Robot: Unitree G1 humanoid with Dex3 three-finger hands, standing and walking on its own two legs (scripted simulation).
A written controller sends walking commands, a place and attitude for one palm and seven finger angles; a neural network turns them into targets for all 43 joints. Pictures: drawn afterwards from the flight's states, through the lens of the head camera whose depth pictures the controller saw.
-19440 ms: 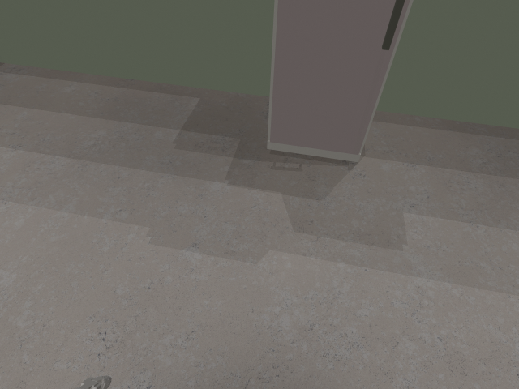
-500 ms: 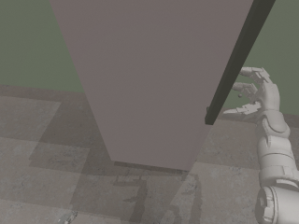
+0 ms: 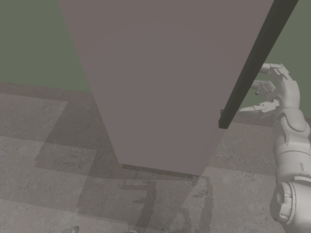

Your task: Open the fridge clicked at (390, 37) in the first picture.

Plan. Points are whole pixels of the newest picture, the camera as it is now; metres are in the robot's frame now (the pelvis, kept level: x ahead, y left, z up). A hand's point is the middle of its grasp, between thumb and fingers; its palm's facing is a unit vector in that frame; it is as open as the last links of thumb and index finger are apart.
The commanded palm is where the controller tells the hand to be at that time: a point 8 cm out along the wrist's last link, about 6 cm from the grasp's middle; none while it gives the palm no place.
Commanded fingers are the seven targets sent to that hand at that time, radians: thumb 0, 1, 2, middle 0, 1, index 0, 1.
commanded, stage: slide the fingers in behind the handle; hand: right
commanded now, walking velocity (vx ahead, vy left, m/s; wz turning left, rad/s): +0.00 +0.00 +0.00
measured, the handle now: (246, 69) +0.50 -0.16 +0.17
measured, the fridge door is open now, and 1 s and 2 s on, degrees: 0 0 0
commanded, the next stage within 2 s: grip the handle and tug to test in 1.64 s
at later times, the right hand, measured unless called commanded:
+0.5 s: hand (249, 97) +0.44 -0.17 +0.13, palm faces +0.03 +1.00 +0.03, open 14.0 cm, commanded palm +0.41 -0.23 +0.12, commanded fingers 0.00 0.50 -0.30 0.30 1.20 0.30 1.20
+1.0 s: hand (240, 97) +0.43 -0.15 +0.13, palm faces +0.02 +1.00 +0.02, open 14.0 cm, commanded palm +0.40 -0.20 +0.12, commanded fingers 0.00 0.50 -0.30 0.30 1.20 0.30 1.20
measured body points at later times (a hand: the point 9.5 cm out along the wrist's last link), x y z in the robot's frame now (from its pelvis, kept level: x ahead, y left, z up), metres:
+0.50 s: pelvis +0.01 -0.01 +0.00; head +0.04 -0.01 +0.45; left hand +0.11 +0.24 -0.10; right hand +0.43 -0.23 +0.13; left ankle +0.02 +0.11 -0.72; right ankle +0.00 -0.11 -0.72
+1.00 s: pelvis +0.00 +0.00 +0.00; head +0.03 +0.00 +0.45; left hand +0.10 +0.25 -0.11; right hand +0.43 -0.20 +0.13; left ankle +0.02 +0.11 -0.72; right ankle +0.00 -0.11 -0.72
